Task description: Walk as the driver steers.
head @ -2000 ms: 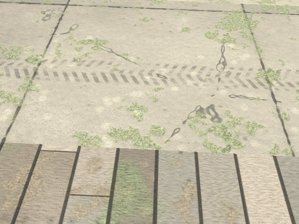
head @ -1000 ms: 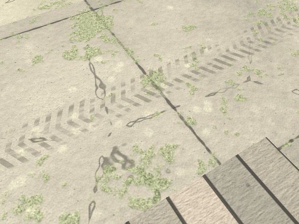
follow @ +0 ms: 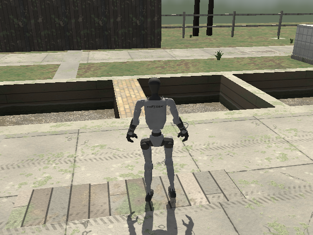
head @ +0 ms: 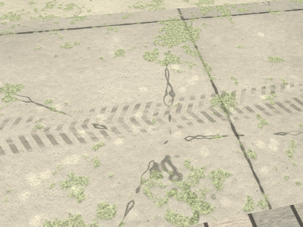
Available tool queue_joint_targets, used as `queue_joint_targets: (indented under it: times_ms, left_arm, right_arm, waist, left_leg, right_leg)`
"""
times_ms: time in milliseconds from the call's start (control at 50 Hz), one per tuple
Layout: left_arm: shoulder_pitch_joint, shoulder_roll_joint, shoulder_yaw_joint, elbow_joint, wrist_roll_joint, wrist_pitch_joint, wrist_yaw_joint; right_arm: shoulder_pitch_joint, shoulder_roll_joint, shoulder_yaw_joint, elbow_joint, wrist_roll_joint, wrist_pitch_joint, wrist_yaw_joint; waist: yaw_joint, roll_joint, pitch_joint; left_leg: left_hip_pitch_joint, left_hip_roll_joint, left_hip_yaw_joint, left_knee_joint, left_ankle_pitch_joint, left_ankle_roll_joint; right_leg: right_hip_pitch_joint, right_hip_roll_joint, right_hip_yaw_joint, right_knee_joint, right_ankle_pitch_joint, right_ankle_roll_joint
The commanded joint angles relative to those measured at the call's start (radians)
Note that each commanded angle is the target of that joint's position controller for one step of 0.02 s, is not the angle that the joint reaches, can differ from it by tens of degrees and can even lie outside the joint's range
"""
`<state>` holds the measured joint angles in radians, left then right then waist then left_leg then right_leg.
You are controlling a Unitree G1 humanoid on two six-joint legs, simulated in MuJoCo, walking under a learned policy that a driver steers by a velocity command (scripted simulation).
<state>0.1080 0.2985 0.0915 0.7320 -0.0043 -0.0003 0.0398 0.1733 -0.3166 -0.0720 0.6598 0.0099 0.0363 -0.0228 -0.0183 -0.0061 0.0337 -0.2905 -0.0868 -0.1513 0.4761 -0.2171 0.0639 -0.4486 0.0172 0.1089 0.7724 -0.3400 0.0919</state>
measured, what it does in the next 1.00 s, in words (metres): steps on the spot: right foot, then left foot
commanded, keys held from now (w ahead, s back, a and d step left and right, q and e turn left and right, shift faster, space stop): q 0.20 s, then no key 0.80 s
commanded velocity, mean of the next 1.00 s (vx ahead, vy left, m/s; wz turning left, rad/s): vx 0.00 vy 0.00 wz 0.25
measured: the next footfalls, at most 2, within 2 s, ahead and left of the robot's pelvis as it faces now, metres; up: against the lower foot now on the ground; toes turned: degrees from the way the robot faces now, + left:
right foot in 0.12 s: +0.07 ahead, -0.14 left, +0.00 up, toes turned +12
left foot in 0.50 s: +0.00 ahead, +0.12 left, +0.00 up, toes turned +11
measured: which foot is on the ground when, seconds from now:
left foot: down 0.00-0.12, up 0.14-0.48, down 0.50-1.00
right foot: up 0.00-0.10, down 0.12-1.00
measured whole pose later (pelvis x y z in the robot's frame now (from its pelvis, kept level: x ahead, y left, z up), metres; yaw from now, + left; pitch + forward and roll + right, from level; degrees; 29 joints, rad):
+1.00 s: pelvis +0.00 +0.02 +0.00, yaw +13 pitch -1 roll +0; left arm 0.21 0.28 0.04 0.89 0.01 -0.01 0.03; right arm 0.20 -0.24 -0.03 0.73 -0.01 0.01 0.00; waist 0.02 0.00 0.03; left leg -0.18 -0.04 -0.03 0.49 -0.29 0.04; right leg -0.17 -0.08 0.00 0.45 -0.26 0.08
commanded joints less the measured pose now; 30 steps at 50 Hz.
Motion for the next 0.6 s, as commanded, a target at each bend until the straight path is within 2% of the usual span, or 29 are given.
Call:
queue_joint_targets:
  times_ms: [20, 60, 100, 120, 140, 160, 180, 200, 220, 240, 260, 300, 360, 380, 420, 460, 480, 500, 520, 540, 560, 580, 600]
  left_arm:
    - [-0.035, 0.093, 0.022, -0.081, -0.005, -0.033, -0.012]
    - [-0.011, 0.096, 0.024, -0.080, -0.008, -0.044, -0.022]
    - [0.054, 0.100, 0.030, -0.062, -0.007, -0.053, -0.031]
    - [0.079, 0.141, 0.041, -0.058, 0.003, -0.052, -0.028]
    - [0.059, 0.199, 0.048, -0.079, 0.017, -0.042, -0.019]
    - [0.058, 0.218, 0.050, -0.074, 0.051, -0.038, -0.026]
    - [0.026, 0.163, 0.036, -0.097, 0.039, -0.041, -0.024]
    - [-0.013, 0.118, 0.023, -0.105, 0.028, -0.039, -0.019]
    - [-0.028, 0.104, 0.016, -0.112, 0.018, -0.035, -0.016]
    - [-0.027, 0.101, 0.012, -0.108, 0.007, -0.032, -0.013]
    - [-0.012, 0.106, 0.009, -0.103, 0.008, -0.027, -0.010]
    - [0.023, 0.113, 0.010, -0.092, 0.016, -0.019, -0.005]
    - [0.018, 0.135, 0.015, -0.089, 0.011, -0.009, -0.009]
    - [0.016, 0.146, 0.017, -0.087, 0.008, -0.006, -0.014]
    - [0.030, 0.155, 0.016, -0.077, -0.001, -0.002, -0.021]
    - [0.018, 0.141, 0.005, -0.068, -0.017, 0.000, -0.025]
    - [0.065, 0.115, -0.006, -0.046, -0.020, -0.006, -0.027]
    - [0.101, 0.074, -0.022, -0.043, 0.010, -0.017, -0.033]
    - [0.124, 0.019, -0.040, -0.056, 0.036, -0.028, -0.037]
    - [0.061, 0.064, -0.034, -0.056, 0.034, -0.025, -0.028]
    - [0.043, 0.077, -0.031, -0.054, 0.028, -0.023, -0.028]
    - [0.035, 0.074, -0.033, -0.043, 0.030, -0.022, -0.026]
    - [0.039, 0.087, -0.031, -0.039, 0.030, -0.017, -0.023]
  right_arm:
    - [-0.028, -0.177, -0.051, -0.080, 0.002, -0.004, 0.002]
    - [-0.044, -0.174, -0.051, -0.091, 0.008, 0.001, 0.003]
    - [-0.075, -0.162, -0.047, -0.104, 0.022, 0.010, -0.003]
    - [-0.053, -0.130, -0.039, -0.110, 0.020, 0.010, -0.006]
    - [0.019, -0.068, -0.023, -0.103, 0.002, 0.007, -0.002]
    - [0.007, -0.138, -0.047, -0.131, 0.010, -0.003, -0.001]
    - [0.036, -0.207, -0.069, -0.106, 0.002, -0.006, -0.001]
    - [0.041, -0.214, -0.078, -0.084, 0.008, 0.000, 0.001]
    - [0.050, -0.180, -0.073, -0.063, 0.008, 0.011, -0.003]
    - [0.044, -0.151, -0.065, -0.065, 0.006, 0.018, -0.002]
    - [0.033, -0.118, -0.054, -0.071, 0.009, 0.019, 0.001]
    - [-0.006, -0.086, -0.040, -0.091, 0.013, 0.015, 0.002]
    - [-0.035, -0.050, -0.018, -0.106, 0.000, 0.012, 0.007]
    - [-0.041, -0.044, -0.013, -0.109, -0.001, 0.011, 0.010]
    - [-0.026, -0.059, -0.016, -0.102, 0.003, 0.011, 0.014]
    - [0.040, -0.053, -0.017, -0.070, 0.000, 0.008, 0.019]
    - [0.049, -0.066, -0.018, -0.068, -0.006, 0.007, 0.018]
    - [0.064, -0.120, -0.024, -0.079, -0.013, 0.006, 0.009]
    - [-0.006, -0.154, -0.022, -0.091, -0.033, 0.006, 0.006]
    - [-0.042, -0.076, -0.004, -0.104, -0.038, -0.006, 0.014]
    - [-0.062, -0.045, 0.008, -0.096, -0.041, -0.017, 0.020]
    - [-0.055, -0.052, 0.006, -0.086, -0.041, -0.025, 0.021]
    - [-0.050, -0.061, 0.005, -0.080, -0.037, -0.032, 0.022]
  waist:
    - [-0.010, 0.170, -0.108]
    - [0.001, 0.176, -0.122]
    - [0.047, 0.164, -0.131]
    - [0.040, 0.109, -0.152]
    - [-0.016, -0.132, -0.167]
    - [-0.017, -0.295, -0.114]
    - [-0.017, -0.186, -0.105]
    - [-0.026, -0.135, -0.088]
    - [-0.025, -0.106, -0.080]
    - [-0.012, -0.108, -0.066]
    - [-0.004, -0.114, -0.064]
    - [0.022, -0.146, -0.081]
    - [0.039, -0.172, -0.114]
    - [0.045, -0.184, -0.116]
    - [0.048, -0.195, -0.117]
    - [0.007, -0.174, -0.108]
    - [0.005, -0.142, -0.104]
    - [0.030, -0.009, -0.152]
    - [0.092, 0.220, -0.141]
    - [0.045, 0.186, -0.125]
    - [0.052, 0.160, -0.101]
    - [0.043, 0.157, -0.098]
    - [0.035, 0.169, -0.076]
  left_leg:
    - [0.122, 0.248, -0.323, -0.098, 0.216, 0.165]
    - [0.140, 0.239, -0.363, -0.065, 0.290, 0.154]
    - [0.105, 0.192, -0.356, -0.012, 0.276, 0.104]
    - [0.024, 0.146, -0.317, 0.056, 0.127, 0.054]
    - [-0.108, 0.018, -0.148, 0.282, -0.241, -0.008]
    - [-0.282, -0.054, -0.018, 0.483, -0.473, -0.059]
    - [-0.299, 0.018, -0.028, 0.650, -0.418, -0.095]
    - [-0.303, 0.031, -0.015, 0.708, -0.345, -0.113]
    - [-0.304, 0.035, -0.005, 0.741, -0.296, -0.133]
    - [-0.323, 0.033, -0.002, 0.763, -0.256, -0.149]
    - [-0.309, 0.031, 0.021, 0.746, -0.237, -0.157]
    - [-0.297, 0.037, 0.054, 0.640, -0.226, -0.167]
    - [-0.180, 0.074, 0.097, 0.423, -0.253, -0.164]
    - [-0.130, 0.081, 0.119, 0.353, -0.257, -0.158]
    - [-0.056, 0.075, 0.151, 0.223, -0.214, -0.146]
    - [0.082, 0.058, 0.184, -0.040, -0.011, -0.108]
    - [0.181, 0.070, 0.153, -0.154, 0.101, -0.079]
    - [0.318, 0.201, -0.010, -0.139, 0.327, -0.042]
    - [0.238, 0.337, -0.138, -0.100, 0.405, 0.072]
    - [0.142, 0.335, -0.143, -0.119, 0.281, 0.134]
    - [0.126, 0.282, -0.100, -0.119, 0.176, 0.102]
    - [0.128, 0.234, -0.065, -0.109, 0.105, 0.059]
    - [0.113, 0.220, -0.058, -0.112, 0.092, 0.037]
  right_leg:
    - [0.005, 0.022, -0.007, -0.081, -0.024, -0.012]
    - [0.055, 0.030, -0.009, -0.174, -0.010, -0.027]
    - [0.195, 0.022, -0.028, -0.395, 0.161, -0.053]
    - [0.314, -0.079, 0.038, -0.434, 0.256, -0.090]
    - [0.409, -0.291, 0.232, -0.448, 0.463, -0.180]
    - [0.349, -0.422, 0.419, -0.461, 0.579, -0.348]
    - [0.332, -0.422, 0.365, -0.455, 0.545, -0.375]
    - [0.315, -0.352, 0.254, -0.441, 0.496, -0.330]
    - [0.312, -0.290, 0.179, -0.433, 0.444, -0.294]
    - [0.315, -0.276, 0.149, -0.430, 0.470, -0.297]
    - [0.307, -0.253, 0.105, -0.433, 0.500, -0.301]
    - [0.354, -0.242, 0.068, -0.429, 0.526, -0.314]
    - [0.363, -0.252, 0.039, -0.411, 0.539, -0.319]
    - [0.345, -0.258, 0.034, -0.409, 0.544, -0.321]
    - [0.333, -0.266, 0.046, -0.396, 0.534, -0.322]
    - [0.284, -0.246, 0.027, -0.353, 0.486, -0.285]
    - [0.231, -0.223, 0.012, -0.335, 0.413, -0.228]
    - [0.144, -0.163, -0.044, -0.241, 0.245, -0.139]
    - [0.094, -0.081, -0.129, -0.222, -0.030, -0.062]
    - [0.161, -0.089, -0.102, -0.230, -0.053, -0.034]
    - [0.186, -0.086, -0.103, -0.265, 0.040, -0.032]
    - [0.205, -0.082, -0.106, -0.284, 0.120, -0.029]
    - [0.212, -0.087, -0.099, -0.298, 0.173, -0.026]
Velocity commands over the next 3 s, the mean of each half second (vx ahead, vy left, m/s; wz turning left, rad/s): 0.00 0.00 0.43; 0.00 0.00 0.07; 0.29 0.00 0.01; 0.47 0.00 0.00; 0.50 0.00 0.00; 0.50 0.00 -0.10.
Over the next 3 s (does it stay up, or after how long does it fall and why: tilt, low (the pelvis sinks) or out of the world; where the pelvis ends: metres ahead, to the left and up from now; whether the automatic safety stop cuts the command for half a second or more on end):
stays up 0.95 0.20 0.00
